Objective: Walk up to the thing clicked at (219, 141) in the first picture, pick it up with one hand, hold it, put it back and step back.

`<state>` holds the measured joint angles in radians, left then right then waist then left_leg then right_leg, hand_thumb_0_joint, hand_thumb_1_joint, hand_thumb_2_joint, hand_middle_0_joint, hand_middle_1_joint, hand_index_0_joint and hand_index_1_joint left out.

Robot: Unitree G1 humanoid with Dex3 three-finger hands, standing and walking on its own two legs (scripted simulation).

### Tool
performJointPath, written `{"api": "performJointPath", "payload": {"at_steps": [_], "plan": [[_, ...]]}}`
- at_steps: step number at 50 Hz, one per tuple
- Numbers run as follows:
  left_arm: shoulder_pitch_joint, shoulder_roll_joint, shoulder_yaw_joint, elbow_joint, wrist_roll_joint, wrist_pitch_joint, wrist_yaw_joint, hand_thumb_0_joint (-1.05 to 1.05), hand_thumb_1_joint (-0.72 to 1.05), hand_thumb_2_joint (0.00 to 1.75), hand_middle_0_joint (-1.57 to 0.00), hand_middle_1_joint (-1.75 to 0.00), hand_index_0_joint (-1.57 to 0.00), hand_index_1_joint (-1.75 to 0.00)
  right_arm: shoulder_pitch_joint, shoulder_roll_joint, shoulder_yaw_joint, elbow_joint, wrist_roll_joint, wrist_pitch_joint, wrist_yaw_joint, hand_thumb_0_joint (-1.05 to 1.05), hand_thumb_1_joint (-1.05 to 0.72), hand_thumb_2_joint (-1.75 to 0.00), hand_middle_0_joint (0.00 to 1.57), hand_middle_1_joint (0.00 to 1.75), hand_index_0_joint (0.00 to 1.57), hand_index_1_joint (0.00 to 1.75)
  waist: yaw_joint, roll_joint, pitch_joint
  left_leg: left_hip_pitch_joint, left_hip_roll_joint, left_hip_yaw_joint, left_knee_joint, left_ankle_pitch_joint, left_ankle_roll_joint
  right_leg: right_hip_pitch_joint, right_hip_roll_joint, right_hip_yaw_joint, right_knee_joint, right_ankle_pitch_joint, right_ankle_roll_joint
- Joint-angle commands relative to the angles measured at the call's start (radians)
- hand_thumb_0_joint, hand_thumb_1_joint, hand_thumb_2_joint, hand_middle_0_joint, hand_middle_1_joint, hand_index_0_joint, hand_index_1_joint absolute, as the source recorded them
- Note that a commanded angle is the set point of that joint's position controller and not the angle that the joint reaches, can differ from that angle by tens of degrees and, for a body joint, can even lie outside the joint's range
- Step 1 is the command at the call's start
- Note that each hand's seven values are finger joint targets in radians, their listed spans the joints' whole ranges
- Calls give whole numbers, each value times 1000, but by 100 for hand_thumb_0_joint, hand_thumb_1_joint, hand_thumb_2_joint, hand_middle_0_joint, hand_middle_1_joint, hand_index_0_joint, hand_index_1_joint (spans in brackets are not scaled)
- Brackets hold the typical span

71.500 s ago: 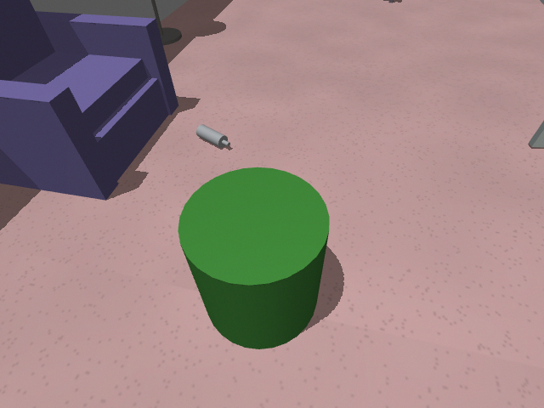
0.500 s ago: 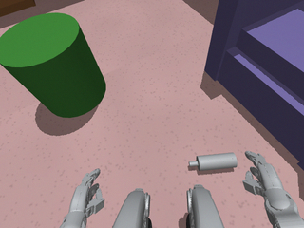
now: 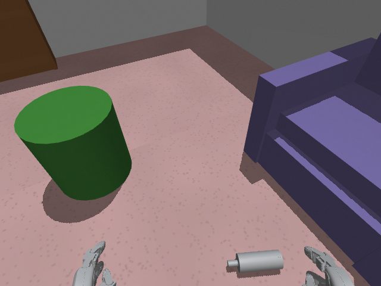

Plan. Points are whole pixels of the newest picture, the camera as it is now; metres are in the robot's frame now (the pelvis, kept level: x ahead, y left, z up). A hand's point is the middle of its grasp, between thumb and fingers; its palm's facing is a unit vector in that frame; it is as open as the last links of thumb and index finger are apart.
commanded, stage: home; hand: right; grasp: from above
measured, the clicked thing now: (253, 261) +0.40 -0.22 -0.68
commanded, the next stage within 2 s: stand in 1.94 s
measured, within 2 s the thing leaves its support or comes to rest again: neither
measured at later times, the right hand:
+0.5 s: hand out of the picture +0.15 -0.18 -0.04, palm faces +0.05 +0.98 -0.19, open 7.4 cm
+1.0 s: hand out of the picture +0.16 -0.18 -0.04, palm faces +0.04 +0.98 -0.20, open 7.4 cm
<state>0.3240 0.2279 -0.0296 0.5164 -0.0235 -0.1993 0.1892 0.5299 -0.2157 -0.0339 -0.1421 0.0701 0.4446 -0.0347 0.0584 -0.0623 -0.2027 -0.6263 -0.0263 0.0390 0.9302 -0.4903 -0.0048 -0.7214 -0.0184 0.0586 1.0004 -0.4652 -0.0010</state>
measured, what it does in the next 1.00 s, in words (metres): stands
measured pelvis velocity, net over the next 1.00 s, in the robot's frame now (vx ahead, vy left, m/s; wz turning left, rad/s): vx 0.00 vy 0.00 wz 0.00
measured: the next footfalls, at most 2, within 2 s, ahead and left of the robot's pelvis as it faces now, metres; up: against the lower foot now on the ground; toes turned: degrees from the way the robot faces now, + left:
none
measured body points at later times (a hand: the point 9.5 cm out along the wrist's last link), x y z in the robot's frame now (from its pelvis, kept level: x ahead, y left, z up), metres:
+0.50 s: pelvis -0.01 +0.00 +0.00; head +0.00 +0.00 +0.45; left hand +0.15 +0.24 -0.06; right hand +0.15 -0.23 -0.03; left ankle -0.02 +0.13 -0.68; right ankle +0.02 -0.11 -0.68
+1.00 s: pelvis +0.00 +0.00 +0.00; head +0.01 -0.01 +0.45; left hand +0.15 +0.24 -0.06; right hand +0.15 -0.23 -0.03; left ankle -0.02 +0.13 -0.68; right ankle +0.02 -0.11 -0.68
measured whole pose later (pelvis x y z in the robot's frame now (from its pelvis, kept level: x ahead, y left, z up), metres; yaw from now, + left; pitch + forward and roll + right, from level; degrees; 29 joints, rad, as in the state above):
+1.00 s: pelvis +0.00 +0.00 +0.00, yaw +0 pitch +10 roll +3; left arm 0.30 0.22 -0.04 0.54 -0.01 -0.25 0.18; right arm 0.50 -0.23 -0.03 -0.13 0.06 0.44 -0.01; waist 0.04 -0.05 -0.17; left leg -0.62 -0.02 0.03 0.94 -0.49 -0.01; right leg -0.71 -0.01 0.05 1.00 -0.46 0.00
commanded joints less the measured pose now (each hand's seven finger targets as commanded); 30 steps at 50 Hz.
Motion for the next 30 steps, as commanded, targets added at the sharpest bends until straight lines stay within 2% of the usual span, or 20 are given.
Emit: {"api": "performJointPath", "payload": {"at_steps": [1,4,11,20,24,30], "plan": [[-75,112,44,-150,13,-76,14,0,90,90,-20,-30,-20,-30,-53,-100,-50,-145,-17,-41,9,0,-90,-90,20,30,20,30,5,46,5,-12,-8,18,-168,206,5,132,19,-11,-153,200,-21],[-82,117,46,-153,15,-88,11,0,90,90,-20,-30,-20,-30,-79,-111,-63,-158,-18,-46,17,0,-90,-90,20,30,20,30,-5,4,9,-13,-7,20,-162,167,8,142,18,-11,-170,167,-16],[-93,116,43,-149,18,-103,8,0,90,90,-20,-30,-20,-30,-69,-113,-61,-163,-22,-50,15,0,-90,-90,20,30,20,30,-12,7,-25,13,-4,14,-160,201,8,163,21,-12,-159,199,-16],[-109,115,37,-152,19,-107,9,0,90,90,-20,-30,-20,-30,-76,-113,-59,-161,-20,-58,11,0,-90,-90,20,30,20,30,-14,24,-6,-5,-7,18,-169,129,7,137,19,-5,-174,120,-18],[-96,115,38,-143,18,-112,11,0,90,90,-20,-30,-20,-30,-61,-106,-54,-164,-16,-58,13,0,-90,-90,20,30,20,30,-16,30,-35,8,-6,13,-158,173,7,149,20,-9,-160,166,-19],[-100,113,39,-141,18,-111,13,0,90,90,-20,-30,-20,-30,-63,-115,-60,-154,-20,-59,11,0,-90,-90,20,30,20,30,-19,19,-16,-8,-4,10,-167,145,7,136,21,-13,-162,137,-18]]}}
